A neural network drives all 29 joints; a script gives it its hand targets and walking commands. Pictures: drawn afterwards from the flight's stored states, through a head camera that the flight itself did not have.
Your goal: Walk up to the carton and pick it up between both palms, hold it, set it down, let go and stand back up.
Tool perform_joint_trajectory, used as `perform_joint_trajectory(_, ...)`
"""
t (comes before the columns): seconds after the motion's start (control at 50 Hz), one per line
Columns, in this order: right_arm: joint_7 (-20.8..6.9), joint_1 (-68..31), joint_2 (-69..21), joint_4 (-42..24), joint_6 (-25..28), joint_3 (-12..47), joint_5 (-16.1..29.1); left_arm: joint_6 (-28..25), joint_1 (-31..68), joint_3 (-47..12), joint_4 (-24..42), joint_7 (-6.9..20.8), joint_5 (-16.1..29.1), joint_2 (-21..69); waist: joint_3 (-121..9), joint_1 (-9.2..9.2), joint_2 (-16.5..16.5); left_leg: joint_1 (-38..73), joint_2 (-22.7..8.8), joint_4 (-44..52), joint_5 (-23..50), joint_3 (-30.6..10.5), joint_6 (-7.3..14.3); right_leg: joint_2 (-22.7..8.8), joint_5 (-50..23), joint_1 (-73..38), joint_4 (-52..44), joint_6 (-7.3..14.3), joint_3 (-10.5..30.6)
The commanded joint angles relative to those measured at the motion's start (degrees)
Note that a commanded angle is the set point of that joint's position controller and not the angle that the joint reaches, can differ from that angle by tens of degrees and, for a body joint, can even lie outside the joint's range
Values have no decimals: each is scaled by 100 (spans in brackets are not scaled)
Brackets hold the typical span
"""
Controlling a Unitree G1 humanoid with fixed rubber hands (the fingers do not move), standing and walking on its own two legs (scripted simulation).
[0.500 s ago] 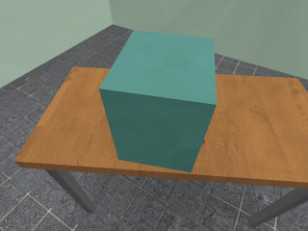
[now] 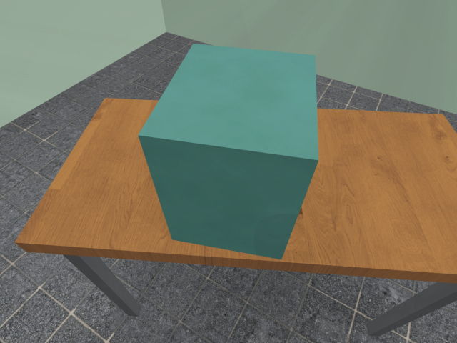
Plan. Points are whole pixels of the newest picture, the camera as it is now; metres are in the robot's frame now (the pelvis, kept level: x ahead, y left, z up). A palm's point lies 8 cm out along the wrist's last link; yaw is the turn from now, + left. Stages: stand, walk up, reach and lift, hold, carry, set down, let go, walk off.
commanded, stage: stand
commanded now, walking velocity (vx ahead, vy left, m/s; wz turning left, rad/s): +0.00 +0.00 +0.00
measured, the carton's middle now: (238, 154) +0.44 +0.01 +0.09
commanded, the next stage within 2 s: none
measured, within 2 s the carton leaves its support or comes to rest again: neither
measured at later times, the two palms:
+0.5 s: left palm out of the picture -0.04 +0.20 -0.14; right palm out of the picture +0.01 -0.21 -0.15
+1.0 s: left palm out of the picture -0.01 +0.21 -0.14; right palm out of the picture +0.04 -0.20 -0.16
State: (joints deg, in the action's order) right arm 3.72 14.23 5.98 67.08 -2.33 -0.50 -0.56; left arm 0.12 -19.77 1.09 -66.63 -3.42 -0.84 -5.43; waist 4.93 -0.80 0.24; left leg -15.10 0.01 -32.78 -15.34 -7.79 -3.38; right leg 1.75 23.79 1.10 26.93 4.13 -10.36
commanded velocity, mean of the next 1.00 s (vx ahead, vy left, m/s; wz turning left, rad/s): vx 0.00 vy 0.00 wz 0.00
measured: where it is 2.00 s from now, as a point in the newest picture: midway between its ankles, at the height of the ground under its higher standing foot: outside the picture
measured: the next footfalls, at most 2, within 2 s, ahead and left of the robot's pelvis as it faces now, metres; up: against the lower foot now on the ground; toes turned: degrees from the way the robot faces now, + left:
none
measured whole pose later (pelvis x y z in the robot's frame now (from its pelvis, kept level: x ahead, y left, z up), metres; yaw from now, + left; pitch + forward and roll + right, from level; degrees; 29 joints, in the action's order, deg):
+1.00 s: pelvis +0.03 +0.01 +0.00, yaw +0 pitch -1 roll +1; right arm 3.9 12.6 7.4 65.1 -1.6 -0.4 -0.1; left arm -0.1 -18.5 0.1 -65.4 -3.4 -0.5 -6.2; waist 5.1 -1.1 0.2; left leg -13.8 1.3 -33.5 -18.2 -6.5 -2.4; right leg 0.2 26.0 -0.7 26.5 2.9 -9.8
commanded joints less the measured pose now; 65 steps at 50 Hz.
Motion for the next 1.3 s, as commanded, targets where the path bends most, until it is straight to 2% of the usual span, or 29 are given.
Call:
perform_joint_trajectory(0.0, 4, 242, 309, -159, 79, -13, -8, -16, -812, 104, -1, -25, 28, -602, 283, -86, 205, -311, -220, 190, 1732, 343, 320, -961, -2788, 233, -684, 30, 496)
perform_joint_trajectory(0.04, 23, 357, 292, -182, 72, -4, 20, -7, -808, 68, -41, -35, -24, -541, 231, -29, 206, -205, -237, 247, 1841, 268, 325, -973, -2550, 288, -653, 87, 550)
perform_joint_trajectory(0.06, 7, 415, 302, -143, 71, 7, 0, 1, -848, 87, -47, -34, 2, -565, 237, -49, 7, -196, -221, 232, 1690, 231, 338, -894, -2469, 339, -684, 67, 530)
perform_joint_trajectory(0.24, 6, 373, 402, -219, 54, -34, 12, -18, -708, 45, 13, -22, 23, -569, 183, 30, 89, -125, -237, 182, 1990, 286, 358, -925, -2651, 305, -602, 45, 523)
perform_joint_trajectory(0.26, 8, 355, 360, -195, 38, -28, 3, -29, -821, 41, 3, -35, -24, -544, 187, -28, 174, -121, -192, 160, 1961, 343, 327, -982, -2667, 326, -614, 58, 571)
perform_joint_trajectory(0.28, 0, 371, 371, -234, 37, -24, 0, -35, -727, 59, 18, -31, 0, -677, 244, -4, -97, -188, -213, 208, 1866, 320, 350, -987, -2716, 295, -608, 58, 526)
perform_joint_trajectory(0.32, -8, 298, 402, -290, 73, -35, 20, -8, -761, 3, 46, -40, 33, -477, 248, -41, -264, -236, -197, 160, 1861, 365, 348, -1007, -3127, 275, -615, -14, 503)
perform_joint_trajectory(0.36, -15, 229, 361, -291, 84, -38, -5, -14, -773, 45, 47, -34, -4, -629, 248, -49, -26, -283, -192, 129, 1906, 384, 348, -1024, -3451, 124, -513, -3, 483)
perform_joint_trajectory(0.38, -9, 279, 389, -250, 84, -38, -18, -20, -884, 36, 2, -50, 15, -642, 136, -79, -178, -276, -169, 162, 1892, 448, 319, -1078, -3931, -91, -457, -58, 474)
perform_joint_trajectory(0.42, 16, 389, 380, -240, 98, -21, 29, -59, -843, 54, 51, -18, 41, -714, -67, -56, -91, -198, -219, 151, 1934, 396, 341, -1042, -3757, -155, -455, 31, 397)
perform_joint_trajectory(0.44, 11, 370, 395, -264, 94, -44, 47, -72, -813, 15, 18, -22, 14, -626, 56, -23, -204, -278, -197, 101, 1850, 481, 301, -1120, -4196, -131, -427, -35, 441)
perform_joint_trajectory(0.5, 29, 384, 283, -246, 108, 14, 27, -35, -861, 6, 39, -47, 24, -565, -87, -44, 95, -84, -225, 99, 2190, 375, 391, -1033, -3939, -142, -349, 6, 478)
perform_joint_trajectory(0.56, 34, 246, 315, -303, 91, 10, 13, -47, -784, 36, 71, -34, 27, -741, 13, -68, -161, -230, -186, 96, 1922, 478, 363, -1146, -4456, -272, -338, -21, 448)
perform_joint_trajectory(0.62, 16, 275, 545, -309, 105, -41, 26, -22, -792, 32, 48, -43, -10, -724, 175, -33, -117, -166, -228, 139, 2171, 410, 365, -1050, -3855, -87, -404, -49, 428)
perform_joint_trajectory(0.64, -1, 351, 382, -294, 100, -3, 44, -43, -756, 62, 52, -37, 24, -765, 81, -3, -176, -169, -229, 121, 2256, 406, 383, -1021, -3918, -183, -385, -66, 374)
perform_joint_trajectory(0.66, -9, 269, 297, -295, 116, 18, 42, -55, -775, 72, 75, -37, 35, -772, -87, -57, -10, -113, -219, 95, 2163, 460, 378, -1093, -4156, -289, -365, -60, 419)
perform_joint_trajectory(0.7, 15, 359, 425, -285, 115, -19, 41, -50, -698, 23, 71, -22, 22, -638, 12, -22, -222, -186, -207, 133, 2169, 486, 355, -1059, -4227, -321, -335, -46, 385)
perform_joint_trajectory(0.72, 12, 239, 428, -301, 121, -27, 26, -39, -790, 10, 84, -18, 23, -585, -63, -60, -92, -115, -224, 75, 2277, 413, 388, -1056, -4148, -249, -377, -37, 416)
perform_joint_trajectory(0.78, 23, 274, 504, -287, 121, -38, 1, -41, -724, 21, 61, -43, 38, -721, 94, -39, -136, -135, -215, 113, 2284, 467, 363, -1123, -4316, -211, -330, -53, 388)
perform_joint_trajectory(0.8, 38, 285, 527, -276, 105, -57, 13, -23, -721, -25, 97, -59, 25, -549, 101, -39, 29, -71, -216, 69, 2398, 438, 376, -1095, -4433, -236, -329, -68, 431)
perform_joint_trajectory(0.86, 14, 272, 477, -325, 148, -19, 52, -38, -675, 35, 79, -23, 48, -758, -125, -55, -160, -96, -253, 93, 2600, 401, 390, -1077, -4246, -343, -274, -62, 361)
perform_joint_trajectory(0.88, 19, 242, 666, -324, 162, -69, 42, -35, -693, 16, 75, -9, 63, -663, -133, -68, -248, 10, -230, 95, 2614, 408, 393, -992, -3852, -305, -324, -85, 330)
perform_joint_trajectory(0.96, 16, 317, 490, -339, 112, -32, 61, -41, -784, 7, 78, -47, 27, -711, -32, -25, -123, -186, -212, 31, 2171, 515, 377, -1214, -4634, -357, -352, -47, 424)
perform_joint_trajectory(1.02, 23, 353, 450, -251, 103, -18, 26, -16, -676, 27, 84, -35, -2, -819, 51, -18, -34, -104, -241, 149, 2466, 335, 409, -1044, -3784, -192, -386, -56, 392)
perform_joint_trajectory(1.06, 18, 303, 617, -293, 114, -45, 21, -8, -680, 52, 98, -30, 9, -871, 103, -14, 90, -12, -235, 115, 2736, 380, 369, -1032, -3697, -119, -396, -98, 317)
perform_joint_trajectory(1.12, -17, 197, 520, -358, 114, -54, 24, -29, -798, 16, 42, -33, 31, -739, 181, -17, -57, -88, -227, 112, 2330, 362, 412, -1052, -3452, 7, -509, -110, 378)
perform_joint_trajectory(1.16, -22, 300, 425, -319, 112, -13, 16, -31, -685, 33, 86, -24, 20, -817, 87, 48, -153, -99, -209, 107, 2331, 414, 431, -1045, -3719, -166, -416, -98, 325)
perform_joint_trajectory(1.24, -27, 221, 725, -324, 159, -103, 6, -1, -742, 21, 88, -35, 49, -711, -108, -9, -87, 66, -234, 113, 2725, 281, 460, -968, -3164, -151, -369, -103, 288)
perform_joint_trajectory(1.28, -29, 194, 609, -368, 156, -47, 26, -11, -761, -9, 76, -38, 60, -622, 78, -60, -283, -174, -235, 78, 2406, 310, 470, -1017, -3654, -191, -434, -109, 356)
